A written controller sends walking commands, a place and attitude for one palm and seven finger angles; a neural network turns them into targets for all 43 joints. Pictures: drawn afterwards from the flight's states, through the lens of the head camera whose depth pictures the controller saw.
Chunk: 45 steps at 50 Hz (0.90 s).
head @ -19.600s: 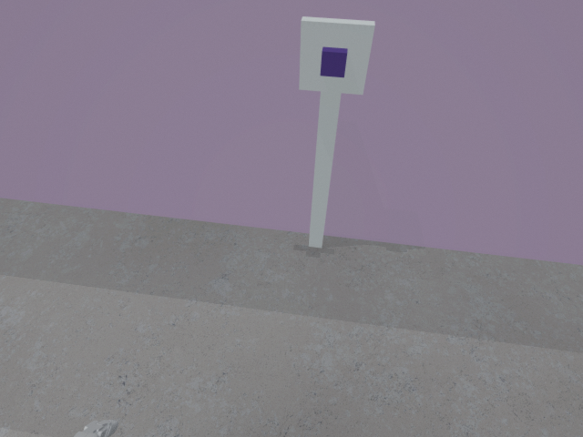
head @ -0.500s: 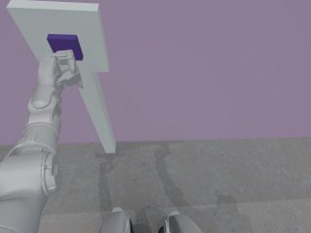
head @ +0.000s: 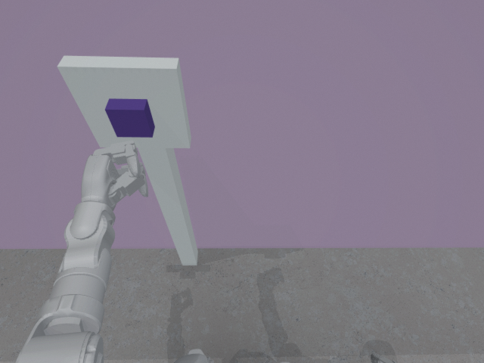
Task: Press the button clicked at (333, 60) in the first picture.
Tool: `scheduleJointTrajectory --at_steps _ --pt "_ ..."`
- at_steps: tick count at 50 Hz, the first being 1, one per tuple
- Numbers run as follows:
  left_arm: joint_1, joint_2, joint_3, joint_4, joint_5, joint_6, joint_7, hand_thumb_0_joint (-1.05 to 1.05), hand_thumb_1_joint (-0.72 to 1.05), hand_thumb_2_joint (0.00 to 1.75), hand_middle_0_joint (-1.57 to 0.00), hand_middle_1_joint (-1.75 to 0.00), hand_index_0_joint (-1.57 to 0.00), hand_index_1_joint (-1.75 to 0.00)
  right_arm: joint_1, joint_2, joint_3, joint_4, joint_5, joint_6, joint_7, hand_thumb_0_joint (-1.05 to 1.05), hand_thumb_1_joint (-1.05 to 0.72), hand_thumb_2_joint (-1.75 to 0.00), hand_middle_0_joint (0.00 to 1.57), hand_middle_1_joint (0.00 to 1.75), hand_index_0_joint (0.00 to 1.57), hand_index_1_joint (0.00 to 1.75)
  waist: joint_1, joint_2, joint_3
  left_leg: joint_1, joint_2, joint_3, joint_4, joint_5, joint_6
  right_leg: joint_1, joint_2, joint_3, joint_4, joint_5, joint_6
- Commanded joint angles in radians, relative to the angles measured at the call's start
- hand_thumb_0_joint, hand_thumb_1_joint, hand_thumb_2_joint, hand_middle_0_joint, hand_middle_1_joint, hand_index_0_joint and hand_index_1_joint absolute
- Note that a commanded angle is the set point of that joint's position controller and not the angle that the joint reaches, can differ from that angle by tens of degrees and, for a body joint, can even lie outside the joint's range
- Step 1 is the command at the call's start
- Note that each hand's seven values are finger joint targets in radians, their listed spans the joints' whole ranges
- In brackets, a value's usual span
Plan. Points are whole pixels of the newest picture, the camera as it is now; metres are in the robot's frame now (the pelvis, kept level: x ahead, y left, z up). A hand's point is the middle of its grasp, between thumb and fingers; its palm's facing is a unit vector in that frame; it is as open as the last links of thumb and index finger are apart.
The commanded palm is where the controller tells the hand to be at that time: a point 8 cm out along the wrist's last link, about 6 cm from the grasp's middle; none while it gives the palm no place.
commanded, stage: pull the fist back off the button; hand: left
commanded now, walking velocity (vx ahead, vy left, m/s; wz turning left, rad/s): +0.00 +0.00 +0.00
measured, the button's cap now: (132, 117) +0.50 +0.19 +0.11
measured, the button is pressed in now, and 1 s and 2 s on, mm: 0 0 0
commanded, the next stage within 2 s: draw the hand back to the body in 0.24 s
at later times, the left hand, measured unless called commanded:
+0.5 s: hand (137, 198) +0.35 +0.16 +0.10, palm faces -0.02 -1.00 -0.03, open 3.1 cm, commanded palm +0.31 +0.22 +0.10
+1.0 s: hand (80, 248) +0.25 +0.19 +0.14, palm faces +0.20 -0.95 -0.22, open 3.1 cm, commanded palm +0.21 +0.25 +0.16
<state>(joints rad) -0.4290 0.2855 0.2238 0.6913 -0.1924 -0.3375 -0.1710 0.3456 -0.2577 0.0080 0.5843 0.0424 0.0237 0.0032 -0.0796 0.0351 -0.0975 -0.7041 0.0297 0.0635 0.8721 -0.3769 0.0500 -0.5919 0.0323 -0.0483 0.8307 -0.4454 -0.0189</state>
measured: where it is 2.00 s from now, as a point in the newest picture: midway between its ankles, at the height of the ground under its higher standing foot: outside the picture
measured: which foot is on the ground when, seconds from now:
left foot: down 0.00-1.00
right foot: down 0.00-1.00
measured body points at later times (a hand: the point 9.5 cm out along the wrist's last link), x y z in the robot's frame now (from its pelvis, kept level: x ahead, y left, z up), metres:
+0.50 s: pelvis +0.00 -0.01 +0.01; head +0.03 -0.02 +0.46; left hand +0.34 +0.21 +0.10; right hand +0.14 -0.25 -0.09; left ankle +0.03 +0.09 -0.70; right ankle -0.02 -0.11 -0.70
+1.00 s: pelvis +0.00 -0.02 +0.03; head -0.01 -0.04 +0.48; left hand +0.23 +0.24 +0.15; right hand +0.19 -0.25 -0.04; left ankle +0.03 +0.09 -0.70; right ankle -0.02 -0.11 -0.70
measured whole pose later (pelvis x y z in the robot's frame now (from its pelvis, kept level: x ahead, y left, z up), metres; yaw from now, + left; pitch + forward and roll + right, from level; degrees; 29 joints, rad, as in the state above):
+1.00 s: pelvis +0.00 -0.02 +0.03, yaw +2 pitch -1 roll -1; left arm 0.19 0.30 0.15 -0.06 -0.14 -0.09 -0.01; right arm 0.18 -0.25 0.04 0.58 0.05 -0.06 -0.09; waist 0.02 0.06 -0.02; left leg -0.31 0.01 0.04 0.57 -0.25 0.03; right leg -0.20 0.03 -0.06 0.54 -0.33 -0.04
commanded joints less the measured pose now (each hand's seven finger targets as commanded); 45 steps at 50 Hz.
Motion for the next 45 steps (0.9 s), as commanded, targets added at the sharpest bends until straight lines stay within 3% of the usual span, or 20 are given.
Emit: scheduleJointTrajectory --at_steps 1,2,6,8,10,11,14,15,17,20,25,27,30,32,35,37,42,43,44,45 --pt "-0.232 0.144 0.01 -0.304 -0.024 -0.029 0.015 0.0 0.9 0.9 -1.3 -1.5 -1.3 -1.5 -0.001 -0.151 -0.051 -0.122 0.004 -0.037 -0.012 0.0 -0.9 -0.9 0.2 0.3 0.2 0.3 0.005 -0.019 -0.293 0.369 -0.008 -0.1 -0.103 0.367 -0.015 0.024 0.022 0.006 -0.109 0.402 0.004" --pt "-0.218 0.151 0.019 -0.313 -0.024 -0.022 0.017 0.0 0.9 0.9 -1.3 -1.5 -1.3 -1.5 -0.007 -0.152 -0.054 -0.122 0.003 -0.037 -0.015 0.0 -0.9 -0.9 0.2 0.3 0.2 0.3 0.01 -0.033 -0.286 0.361 -0.01 -0.099 -0.106 0.345 -0.015 0.032 0.021 0.007 -0.112 0.392 0.005" --pt "-0.189 0.135 -0.002 -0.464 -0.023 -0.037 0.021 0.0 0.9 0.9 -1.3 -1.5 -1.3 -1.5 -0.044 -0.14 -0.05 -0.136 0.002 -0.052 -0.022 0.0 -0.9 -0.9 0.2 0.3 0.2 0.3 0.023 0.074 -0.337 0.443 -0.011 -0.108 -0.107 0.391 -0.023 0.038 0.013 0.008 -0.106 0.396 -0.004" --pt "-0.135 0.106 -0.019 -0.487 -0.035 -0.036 0.017 0.0 0.9 0.9 -1.3 -1.5 -1.3 -1.5 -0.056 -0.136 -0.047 -0.135 0.001 -0.062 -0.022 0.0 -0.9 -0.9 0.2 0.3 0.2 0.3 0.022 0.049 -0.334 0.45 -0.01 -0.11 -0.105 0.404 -0.024 0.044 0.013 0.006 -0.109 0.408 -0.002" --pt "-0.185 0.111 -0.03 -0.443 -0.033 -0.027 0.012 0.0 0.9 0.9 -1.3 -1.5 -1.3 -1.5 -0.058 -0.142 -0.043 -0.116 0.0 -0.062 -0.029 0.0 -0.9 -0.9 0.2 0.3 0.2 0.3 -0.008 -0.017 -0.265 0.398 -0.012 -0.11 -0.103 0.338 -0.017 0.025 0.013 0.007 -0.119 0.38 0.003" --pt "-0.185 0.134 -0.007 -0.406 -0.028 -0.021 0.01 0.0 0.9 0.9 -1.3 -1.5 -1.3 -1.5 -0.065 -0.145 -0.044 -0.112 0.002 -0.061 -0.033 0.0 -0.9 -0.9 0.2 0.3 0.2 0.3 0.0 -0.029 -0.243 0.371 -0.015 -0.111 -0.11 0.293 -0.019 0.018 0.012 0.009 -0.122 0.349 0.003" --pt "-0.27 0.097 -0.051 -0.378 -0.03 -0.007 0.0 0.0 0.9 0.9 -1.3 -1.5 -1.3 -1.5 -0.085 -0.142 -0.037 -0.109 0.004 -0.067 -0.04 0.0 -0.9 -0.9 0.2 0.3 0.2 0.3 -0.01 0.017 -0.228 0.37 -0.023 -0.114 -0.119 0.213 -0.019 -0.009 0.005 0.013 -0.138 0.278 0.001" --pt "-0.268 0.13 -0.026 -0.372 -0.027 -0.01 0.003 0.0 0.9 0.9 -1.3 -1.5 -1.3 -1.5 -0.077 -0.147 -0.037 -0.107 0.002 -0.068 -0.042 0.0 -0.9 -0.9 0.2 0.3 0.2 0.3 -0.003 -0.005 -0.25 0.369 -0.023 -0.118 -0.115 0.213 -0.017 0.006 0.006 0.016 -0.136 0.272 -0.002" --pt "-0.258 0.099 -0.047 -0.368 -0.025 -0.014 -0.001 0.0 0.9 0.9 -1.3 -1.5 -1.3 -1.5 -0.082 -0.141 -0.035 -0.113 0.002 -0.072 -0.04 0.0 -0.9 -0.9 0.2 0.3 0.2 0.3 0.007 0.022 -0.29 0.398 -0.024 -0.12 -0.115 0.237 -0.021 0.011 0.003 0.013 -0.13 0.286 -0.004" --pt "-0.13 0.142 -0.006 -0.451 -0.035 -0.018 -0.002 0.0 0.9 0.9 -1.3 -1.5 -1.3 -1.5 -0.097 -0.141 -0.035 -0.144 0.001 -0.08 -0.034 0.0 -0.9 -0.9 0.2 0.3 0.2 0.3 0.05 0.053 -0.361 0.448 -0.023 -0.122 -0.127 0.3 -0.023 0.078 0.005 0.013 -0.128 0.33 -0.011" --pt "0.054 0.181 0.047 -0.51 -0.059 0.043 -0.004 0.0 0.9 0.9 -1.3 -1.5 -1.3 -1.5 -0.131 -0.134 -0.026 -0.182 0.012 -0.074 -0.035 0.0 -0.9 -0.9 0.2 0.3 0.2 0.3 0.075 -0.046 -0.259 0.358 -0.028 -0.092 -0.177 0.273 -0.01 0.181 0.005 0.018 -0.17 0.382 0.001" --pt "0.08 0.151 0.028 -0.573 -0.072 0.067 -0.01 0.0 0.9 0.9 -1.3 -1.5 -1.3 -1.5 -0.15 -0.126 -0.024 -0.196 0.019 -0.077 -0.04 0.0 -0.9 -0.9 0.2 0.3 0.2 0.3 0.072 -0.026 -0.226 0.367 -0.031 -0.079 -0.197 0.249 -0.008 0.185 0.001 0.023 -0.195 0.376 0.006" --pt "0.116 0.182 0.055 -0.645 -0.086 0.083 -0.013 0.0 0.9 0.9 -1.3 -1.5 -1.3 -1.5 -0.163 -0.128 -0.021 -0.198 0.019 -0.088 -0.05 0.0 -0.9 -0.9 0.2 0.3 0.2 0.3 0.067 -0.049 -0.196 0.372 -0.032 -0.076 -0.212 0.226 -0.004 0.21 0.001 0.032 -0.226 0.357 0.012" --pt "0.132 0.173 0.049 -0.712 -0.094 0.085 -0.025 0.0 0.9 0.9 -1.3 -1.5 -1.3 -1.5 -0.175 -0.121 -0.02 -0.199 0.022 -0.102 -0.055 0.0 -0.9 -0.9 0.2 0.3 0.2 0.3 0.068 -0.001 -0.203 0.403 -0.034 -0.072 -0.225 0.226 -0.004 0.217 -0.003 0.037 -0.238 0.359 0.012" --pt "0.188 0.179 0.057 -0.745 -0.112 0.098 -0.047 0.0 0.9 0.9 -1.3 -1.5 -1.3 -1.5 -0.186 -0.123 -0.016 -0.197 0.024 -0.119 -0.064 0.0 -0.9 -0.9 0.2 0.3 0.2 0.3 0.065 -0.029 -0.176 0.413 -0.036 -0.075 -0.234 0.216 -0.001 0.228 -0.002 0.044 -0.262 0.347 0.019" --pt "0.225 0.173 0.056 -0.782 -0.122 0.112 -0.064 0.0 0.9 0.9 -1.3 -1.5 -1.3 -1.5 -0.198 -0.117 -0.013 -0.197 0.028 -0.132 -0.068 0.0 -0.9 -0.9 0.2 0.3 0.2 0.3 0.073 0.009 -0.169 0.434 -0.037 -0.076 -0.249 0.213 -0.004 0.233 -0.006 0.043 -0.272 0.344 0.017" --pt "0.303 0.184 0.075 -0.836 -0.144 0.168 -0.09 0.0 0.9 0.9 -1.3 -1.5 -1.3 -1.5 -0.216 -0.121 -0.008 -0.202 0.032 -0.159 -0.078 0.0 -0.9 -0.9 0.2 0.3 0.2 0.3 0.081 -0.018 -0.113 0.443 -0.038 -0.085 -0.274 0.183 -0.006 0.234 -0.01 0.043 -0.31 0.301 0.022" --pt "0.277 0.265 0.063 -0.934 -0.007 0.158 0.049 0.0 0.9 0.9 -1.3 -1.5 -1.3 -1.5 -0.273 -0.106 -0.01 -0.19 0.012 -0.152 -0.092 0.0 -0.9 -0.9 0.2 0.3 0.2 0.3 0.11 -0.034 -0.045 0.473 -0.038 -0.078 -0.314 0.172 -0.004 0.217 -0.038 0.085 -0.403 0.267 0.008" --pt "0.358 0.194 0.031 -0.916 0.01 0.172 0.115 0.0 0.9 0.9 -1.3 -1.5 -1.3 -1.5 -0.267 -0.098 -0.005 -0.181 0.006 -0.151 -0.099 0.0 -0.9 -0.9 0.2 0.3 0.2 0.3 0.093 -0.036 -0.02 0.496 -0.032 -0.076 -0.335 0.157 -0.005 0.229 -0.047 0.078 -0.42 0.233 0.01" --pt "0.383 0.185 0.007 -0.948 0.034 0.18 0.155 0.0 0.9 0.9 -1.3 -1.5 -1.3 -1.5 -0.271 -0.101 -0.005 -0.17 0.003 -0.147 -0.1 0.0 -0.9 -0.9 0.2 0.3 0.2 0.3 0.1 -0.06 -0.017 0.513 -0.027 -0.078 -0.35 0.164 -0.002 0.25 -0.042 0.077 -0.441 0.228 0.012"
